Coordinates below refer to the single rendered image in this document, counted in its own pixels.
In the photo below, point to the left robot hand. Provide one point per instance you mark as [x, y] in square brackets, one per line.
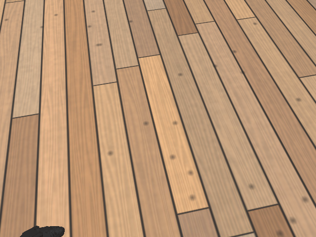
[47, 231]

